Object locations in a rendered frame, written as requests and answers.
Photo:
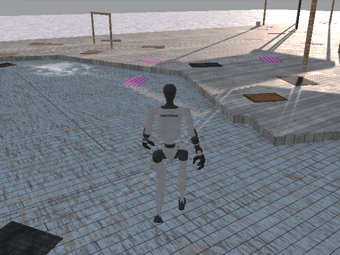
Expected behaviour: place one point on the robot left upper arm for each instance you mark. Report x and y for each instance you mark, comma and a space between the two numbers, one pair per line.
150, 120

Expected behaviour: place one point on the left robot hand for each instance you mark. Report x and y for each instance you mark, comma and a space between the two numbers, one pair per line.
149, 142

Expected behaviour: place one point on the robot left forearm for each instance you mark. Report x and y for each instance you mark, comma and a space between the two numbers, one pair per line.
145, 137

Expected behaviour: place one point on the robot left shin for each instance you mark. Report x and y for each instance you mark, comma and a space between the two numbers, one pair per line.
159, 197

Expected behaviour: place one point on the robot left thigh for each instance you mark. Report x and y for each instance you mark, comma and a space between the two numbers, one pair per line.
158, 160

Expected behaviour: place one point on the robot right upper arm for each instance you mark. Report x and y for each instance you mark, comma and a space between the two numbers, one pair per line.
189, 121

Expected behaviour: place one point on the right robot hand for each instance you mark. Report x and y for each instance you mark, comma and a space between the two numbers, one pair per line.
202, 161

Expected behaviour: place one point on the robot right forearm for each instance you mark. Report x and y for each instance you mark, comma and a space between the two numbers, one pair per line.
196, 144

